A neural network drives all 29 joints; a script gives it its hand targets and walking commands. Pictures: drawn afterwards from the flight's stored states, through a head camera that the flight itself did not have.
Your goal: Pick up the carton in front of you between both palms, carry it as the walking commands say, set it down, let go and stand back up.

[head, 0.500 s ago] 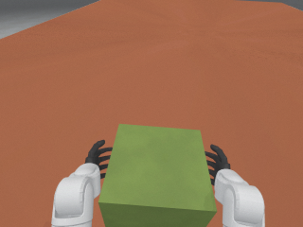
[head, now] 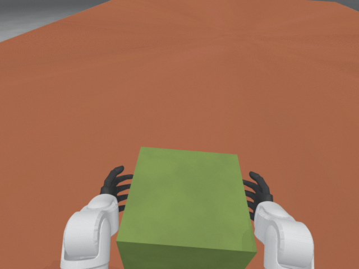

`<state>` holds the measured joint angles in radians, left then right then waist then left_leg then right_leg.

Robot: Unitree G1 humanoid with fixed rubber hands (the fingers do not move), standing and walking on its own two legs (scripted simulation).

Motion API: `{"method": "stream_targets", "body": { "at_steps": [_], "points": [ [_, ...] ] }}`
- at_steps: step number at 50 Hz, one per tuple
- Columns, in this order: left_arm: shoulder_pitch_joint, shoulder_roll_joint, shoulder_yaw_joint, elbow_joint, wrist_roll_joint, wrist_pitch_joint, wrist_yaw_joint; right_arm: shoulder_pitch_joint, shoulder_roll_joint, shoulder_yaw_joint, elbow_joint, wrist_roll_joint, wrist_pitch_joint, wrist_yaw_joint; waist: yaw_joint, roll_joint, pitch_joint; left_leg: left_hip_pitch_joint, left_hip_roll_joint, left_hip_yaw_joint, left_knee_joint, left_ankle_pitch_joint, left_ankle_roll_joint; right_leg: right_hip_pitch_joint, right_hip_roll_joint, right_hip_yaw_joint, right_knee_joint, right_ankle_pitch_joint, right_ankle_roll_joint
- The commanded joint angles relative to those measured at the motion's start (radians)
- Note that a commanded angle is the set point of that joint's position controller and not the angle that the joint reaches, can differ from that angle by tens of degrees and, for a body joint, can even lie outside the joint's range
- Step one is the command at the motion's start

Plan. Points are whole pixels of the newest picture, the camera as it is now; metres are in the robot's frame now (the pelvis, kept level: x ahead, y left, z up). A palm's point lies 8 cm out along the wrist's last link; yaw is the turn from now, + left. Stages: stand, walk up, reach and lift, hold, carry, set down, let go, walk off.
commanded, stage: carry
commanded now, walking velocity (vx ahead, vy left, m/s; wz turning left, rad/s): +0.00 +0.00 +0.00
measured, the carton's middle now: (183, 222) +0.25 +0.00 +0.02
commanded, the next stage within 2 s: hold in 1.16 s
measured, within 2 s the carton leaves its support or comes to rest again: neither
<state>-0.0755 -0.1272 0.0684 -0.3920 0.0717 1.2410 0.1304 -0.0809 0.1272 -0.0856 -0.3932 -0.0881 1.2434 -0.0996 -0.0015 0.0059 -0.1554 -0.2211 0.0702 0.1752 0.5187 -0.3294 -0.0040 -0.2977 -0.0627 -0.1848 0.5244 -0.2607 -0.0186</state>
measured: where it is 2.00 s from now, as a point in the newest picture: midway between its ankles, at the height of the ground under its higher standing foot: outside the picture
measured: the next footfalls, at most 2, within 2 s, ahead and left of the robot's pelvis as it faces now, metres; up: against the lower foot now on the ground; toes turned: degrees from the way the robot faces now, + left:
none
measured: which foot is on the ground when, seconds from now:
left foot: down 0.00-1.00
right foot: down 0.00-1.00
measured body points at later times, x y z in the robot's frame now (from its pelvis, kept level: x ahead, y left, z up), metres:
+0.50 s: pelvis -0.03 +0.00 +0.00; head -0.05 +0.00 +0.45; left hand +0.26 +0.15 +0.04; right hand +0.26 -0.15 +0.04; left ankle -0.04 +0.11 -0.73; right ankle +0.01 -0.10 -0.73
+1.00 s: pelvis -0.03 +0.00 +0.00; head -0.04 +0.00 +0.45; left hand +0.28 +0.15 +0.03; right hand +0.28 -0.15 +0.03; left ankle -0.04 +0.11 -0.73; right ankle +0.01 -0.10 -0.73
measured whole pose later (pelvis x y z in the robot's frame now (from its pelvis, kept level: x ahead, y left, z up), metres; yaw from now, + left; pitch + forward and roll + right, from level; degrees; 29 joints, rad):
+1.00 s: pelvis -0.03 +0.00 +0.00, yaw +0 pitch +2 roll +0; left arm -0.22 -0.14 0.17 0.16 0.23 0.74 0.02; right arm -0.22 0.14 -0.19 0.16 -0.24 0.74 -0.01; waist 0.00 0.00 -0.10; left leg -0.26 0.06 0.18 0.52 -0.29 0.01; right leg -0.33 -0.07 -0.18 0.51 -0.21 -0.02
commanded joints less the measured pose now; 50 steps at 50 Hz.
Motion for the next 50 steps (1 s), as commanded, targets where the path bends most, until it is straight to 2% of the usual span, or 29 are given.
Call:
{"method": "stream_targets", "body": {
  "at_steps": [1,12,15,28,33,36,40,44,50],
  "points": [
    [-0.443,-0.817,-0.646,-0.028,-0.295,-0.024,-0.193,-0.431,0.794,0.664,-0.035,0.309,-0.021,0.175,0.0,-0.005,-0.118,0.002,0.101,-0.103,-0.092,0.229,0.013,0.083,-0.107,0.119,-0.077,0.255,-0.003],
    [-0.51,-0.834,-0.607,0.132,-0.23,-0.182,-0.246,-0.498,0.817,0.618,0.137,0.235,-0.18,0.225,0.002,-0.008,-0.136,-0.01,0.099,-0.107,-0.11,0.154,0.02,0.084,-0.107,0.122,-0.098,0.191,-0.002],
    [-0.472,-0.795,-0.565,0.172,-0.186,-0.23,-0.248,-0.48,0.788,0.592,0.161,0.204,-0.231,0.225,0.001,-0.009,-0.147,-0.009,0.099,-0.106,-0.109,0.155,0.021,0.087,-0.109,0.123,-0.098,0.193,-0.003],
    [-0.574,-0.779,-0.388,0.471,-0.052,-0.51,-0.282,-0.566,0.761,0.399,0.476,0.056,-0.511,0.263,0.002,-0.008,-0.16,-0.014,0.097,-0.109,-0.106,0.149,0.018,0.083,-0.11,0.123,-0.097,0.178,-0.002],
    [-0.64,-0.843,-0.385,0.547,-0.042,-0.605,-0.306,-0.627,0.821,0.396,0.556,0.044,-0.605,0.287,0.001,-0.009,-0.184,-0.001,0.096,-0.11,-0.099,0.16,0.019,0.096,-0.111,0.123,-0.091,0.193,-0.001],
    [-0.649,-0.881,-0.412,0.541,-0.054,-0.615,-0.316,-0.635,0.859,0.425,0.551,0.057,-0.616,0.297,0.0,-0.01,-0.203,0.011,0.096,-0.109,-0.091,0.184,0.019,0.105,-0.112,0.121,-0.084,0.217,-0.002],
    [-0.623,-0.906,-0.465,0.483,-0.084,-0.577,-0.317,-0.607,0.887,0.479,0.492,0.091,-0.579,0.297,-0.001,-0.01,-0.221,0.02,0.098,-0.105,-0.077,0.228,0.018,0.115,-0.115,0.117,-0.069,0.255,-0.002],
    [-0.577,-0.879,-0.442,0.485,-0.07,-0.538,-0.312,-0.566,0.86,0.456,0.491,0.08,-0.54,0.293,0.0,-0.009,-0.214,0.018,0.098,-0.102,-0.07,0.255,0.019,0.114,-0.115,0.114,-0.064,0.276,-0.001],
    [-0.602,-0.885,-0.437,0.484,-0.071,-0.537,-0.315,-0.593,0.863,0.451,0.492,0.081,-0.539,0.296,0.0,-0.008,-0.183,0.005,0.098,-0.106,-0.083,0.23,0.019,0.101,-0.114,0.115,-0.073,0.246,0.002]
  ]
}}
